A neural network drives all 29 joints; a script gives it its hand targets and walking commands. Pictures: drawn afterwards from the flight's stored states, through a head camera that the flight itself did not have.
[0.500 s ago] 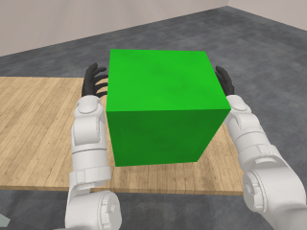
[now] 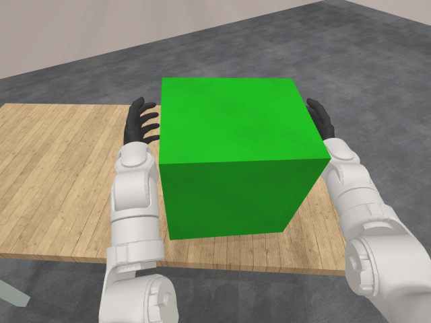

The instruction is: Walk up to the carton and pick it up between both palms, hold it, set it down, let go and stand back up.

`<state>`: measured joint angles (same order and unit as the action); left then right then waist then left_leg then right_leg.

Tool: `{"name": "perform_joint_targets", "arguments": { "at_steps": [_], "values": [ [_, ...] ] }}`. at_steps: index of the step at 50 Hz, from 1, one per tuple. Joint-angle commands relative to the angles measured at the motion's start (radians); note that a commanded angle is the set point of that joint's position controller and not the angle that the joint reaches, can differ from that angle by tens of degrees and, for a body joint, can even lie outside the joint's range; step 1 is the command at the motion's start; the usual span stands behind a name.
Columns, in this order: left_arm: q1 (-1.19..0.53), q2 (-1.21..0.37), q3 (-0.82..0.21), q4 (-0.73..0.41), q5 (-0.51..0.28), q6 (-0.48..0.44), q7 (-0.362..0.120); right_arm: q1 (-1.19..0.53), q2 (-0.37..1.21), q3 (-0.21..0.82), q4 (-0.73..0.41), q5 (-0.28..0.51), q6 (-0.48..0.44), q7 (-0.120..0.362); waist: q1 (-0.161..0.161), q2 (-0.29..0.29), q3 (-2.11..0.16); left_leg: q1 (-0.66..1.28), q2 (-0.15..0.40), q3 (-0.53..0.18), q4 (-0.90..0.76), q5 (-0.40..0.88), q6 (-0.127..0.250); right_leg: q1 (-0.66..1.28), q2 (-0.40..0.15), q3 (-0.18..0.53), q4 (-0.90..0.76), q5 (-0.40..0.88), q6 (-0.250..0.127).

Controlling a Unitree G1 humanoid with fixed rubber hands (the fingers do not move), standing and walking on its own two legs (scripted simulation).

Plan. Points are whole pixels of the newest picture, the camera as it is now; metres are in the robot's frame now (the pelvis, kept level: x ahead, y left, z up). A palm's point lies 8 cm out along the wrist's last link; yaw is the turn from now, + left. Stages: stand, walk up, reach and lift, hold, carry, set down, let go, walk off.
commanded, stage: set down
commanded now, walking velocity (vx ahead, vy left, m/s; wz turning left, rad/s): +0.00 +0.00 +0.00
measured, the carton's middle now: (228, 162) +0.39 +0.01 +0.09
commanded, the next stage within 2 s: none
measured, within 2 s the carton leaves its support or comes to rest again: neither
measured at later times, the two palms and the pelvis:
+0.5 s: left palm (147, 155) +0.36 +0.16 +0.14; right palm (317, 147) +0.42 -0.17 +0.10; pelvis +0.01 -0.01 +0.00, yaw +0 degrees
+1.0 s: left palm (156, 164) +0.37 +0.16 +0.10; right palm (313, 152) +0.45 -0.17 +0.06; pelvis +0.01 -0.02 +0.00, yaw +0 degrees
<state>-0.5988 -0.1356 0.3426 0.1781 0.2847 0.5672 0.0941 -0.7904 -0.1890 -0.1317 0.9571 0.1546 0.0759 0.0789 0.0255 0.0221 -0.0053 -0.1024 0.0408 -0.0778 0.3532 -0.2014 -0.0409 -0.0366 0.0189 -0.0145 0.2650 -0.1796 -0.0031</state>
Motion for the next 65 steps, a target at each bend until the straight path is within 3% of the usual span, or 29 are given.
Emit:
{"name": "perform_joint_targets", "arguments": {
  "at_steps": [1, 13, 24, 33, 48, 57, 65],
  "values": [
    [-0.341, -0.393, -0.337, 0.008, 0.0, -0.037, -0.059, -0.559, 0.207, 0.095, -0.16, -0.079, -0.07, 0.171, 0.047, 0.023, -0.302, 0.217, -0.007, 0.086, -0.03, 0.494, -0.05, -0.173, 0.065, -0.118, -0.043, 0.096, -0.058],
    [-0.302, -0.408, -0.335, 0.006, 0.003, -0.076, -0.016, -0.56, 0.165, 0.079, -0.116, -0.092, -0.11, 0.197, 0.084, 0.025, -0.344, 0.236, 0.01, 0.085, -0.002, 0.586, -0.058, -0.218, 0.072, -0.116, -0.051, 0.123, -0.078],
    [-0.288, -0.431, -0.355, 0.023, -0.01, -0.122, 0.008, -0.554, 0.148, 0.055, -0.077, -0.119, -0.152, 0.204, 0.087, 0.012, -0.405, 0.225, 0.012, 0.089, 0.022, 0.636, -0.051, -0.262, 0.071, -0.114, -0.05, 0.175, -0.081],
    [-0.262, -0.443, -0.368, 0.038, -0.02, -0.184, 0.02, -0.543, 0.173, 0.08, -0.071, -0.132, -0.206, 0.193, 0.116, -0.011, -0.497, 0.202, 0.013, 0.101, 0.058, 0.722, -0.034, -0.277, 0.07, -0.103, -0.04, 0.273, -0.081],
    [-0.219, -0.46, -0.388, 0.087, -0.036, -0.342, 0.019, -0.507, 0.241, 0.116, -0.031, -0.173, -0.318, 0.148, 0.119, -0.065, -0.604, 0.122, 0.003, 0.126, 0.064, 0.714, -0.003, -0.242, 0.059, -0.092, 0.011, 0.45, -0.049],
    [-0.214, -0.455, -0.34, 0.193, -0.016, -0.388, 0.005, -0.491, 0.248, 0.085, 0.036, -0.198, -0.332, 0.14, 0.109, -0.078, -0.506, 0.094, 0.003, 0.131, 0.017, 0.604, 0.011, -0.244, 0.05, -0.093, 0.008, 0.384, -0.034],
    [-0.257, -0.458, -0.325, 0.206, -0.008, -0.408, 0.02, -0.483, 0.225, 0.035, 0.094, -0.21, -0.323, 0.165, 0.102, -0.047, -0.495, 0.112, 0.012, 0.128, -0.011, 0.525, -0.001, -0.306, 0.053, -0.101, -0.026, 0.221, -0.056]
  ]
}}
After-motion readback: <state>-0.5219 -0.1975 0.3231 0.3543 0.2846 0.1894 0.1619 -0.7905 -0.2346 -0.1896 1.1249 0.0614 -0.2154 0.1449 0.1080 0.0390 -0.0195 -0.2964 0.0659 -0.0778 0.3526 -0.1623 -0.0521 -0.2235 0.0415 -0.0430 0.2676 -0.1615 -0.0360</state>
